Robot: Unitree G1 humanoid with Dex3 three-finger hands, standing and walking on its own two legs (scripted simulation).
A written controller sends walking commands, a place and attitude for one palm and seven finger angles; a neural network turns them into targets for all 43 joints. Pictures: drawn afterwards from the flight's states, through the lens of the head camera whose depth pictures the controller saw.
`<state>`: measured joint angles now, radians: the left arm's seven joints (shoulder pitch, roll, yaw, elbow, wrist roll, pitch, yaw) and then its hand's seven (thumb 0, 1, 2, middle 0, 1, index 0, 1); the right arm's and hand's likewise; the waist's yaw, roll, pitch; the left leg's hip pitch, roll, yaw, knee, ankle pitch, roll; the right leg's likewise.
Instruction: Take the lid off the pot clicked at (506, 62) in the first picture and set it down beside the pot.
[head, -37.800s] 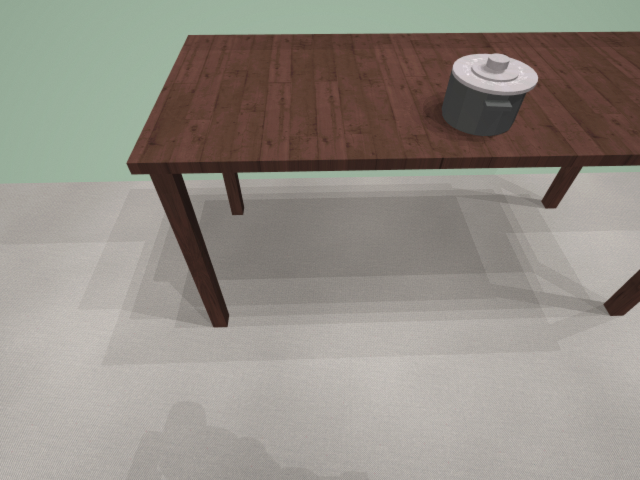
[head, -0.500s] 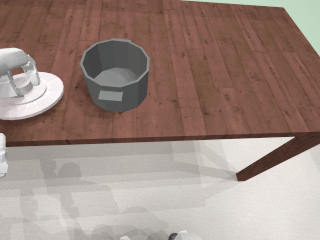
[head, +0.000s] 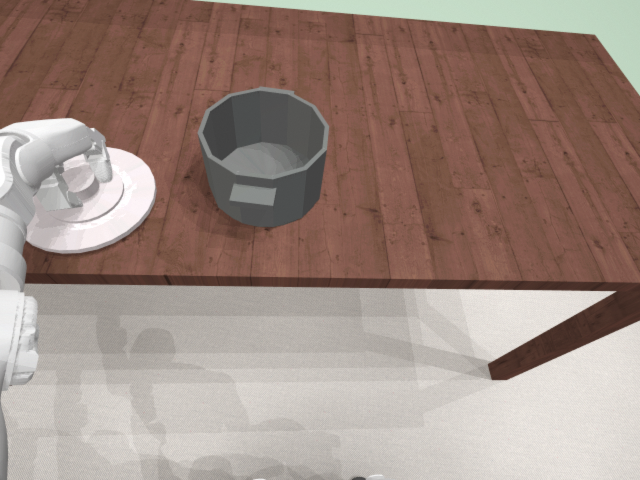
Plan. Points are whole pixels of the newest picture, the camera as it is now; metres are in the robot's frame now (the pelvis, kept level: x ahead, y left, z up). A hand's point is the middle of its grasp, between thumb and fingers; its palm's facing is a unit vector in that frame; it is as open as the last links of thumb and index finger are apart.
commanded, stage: open the fingers wide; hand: left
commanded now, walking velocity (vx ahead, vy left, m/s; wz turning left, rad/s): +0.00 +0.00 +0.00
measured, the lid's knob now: (78, 183) +0.49 +0.30 +0.04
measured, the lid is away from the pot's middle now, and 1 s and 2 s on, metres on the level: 0.25 0.24 0.24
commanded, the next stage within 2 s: raise the empty hand in 0.72 s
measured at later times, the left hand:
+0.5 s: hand (65, 180) +0.46 +0.29 +0.08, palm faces -0.47 -0.10 -0.88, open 10.1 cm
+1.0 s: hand (64, 173) +0.47 +0.28 +0.09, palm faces -0.45 -0.10 -0.89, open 11.0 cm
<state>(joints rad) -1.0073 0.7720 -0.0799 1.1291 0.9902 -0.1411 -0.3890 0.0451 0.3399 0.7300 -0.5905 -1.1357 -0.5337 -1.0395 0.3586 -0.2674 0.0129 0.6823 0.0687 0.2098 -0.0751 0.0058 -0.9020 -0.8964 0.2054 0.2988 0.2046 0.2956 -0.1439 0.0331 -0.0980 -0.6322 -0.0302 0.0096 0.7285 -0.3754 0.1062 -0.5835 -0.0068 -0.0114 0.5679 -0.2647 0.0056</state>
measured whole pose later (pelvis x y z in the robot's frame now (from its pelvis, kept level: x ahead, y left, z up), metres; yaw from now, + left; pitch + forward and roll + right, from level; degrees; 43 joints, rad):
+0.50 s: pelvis +0.00 -0.01 +0.00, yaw +0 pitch +16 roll -4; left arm -1.01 0.78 -0.06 1.13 0.99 -0.15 -0.37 0.01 0.15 0.51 -0.35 -1.00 -0.36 -1.00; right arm 0.38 -0.27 0.01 0.68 0.07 0.22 -0.06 0.01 -0.90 -0.90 0.20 0.30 0.20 0.30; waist -0.15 0.04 -0.10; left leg -0.63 -0.03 0.01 0.73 -0.37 0.10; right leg -0.59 0.00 0.00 0.58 -0.27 0.01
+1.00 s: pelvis +0.00 -0.02 +0.00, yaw +0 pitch +15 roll -4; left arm -1.01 0.81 -0.04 1.11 0.99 -0.16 -0.39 0.00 0.06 0.52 -0.32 -0.94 -0.32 -0.94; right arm 0.37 -0.28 0.02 0.67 0.08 0.22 -0.09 0.01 -0.90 -0.90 0.20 0.30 0.20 0.30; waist -0.15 0.03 -0.09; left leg -0.62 -0.02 0.01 0.73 -0.37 0.08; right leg -0.59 0.01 0.00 0.58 -0.27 0.03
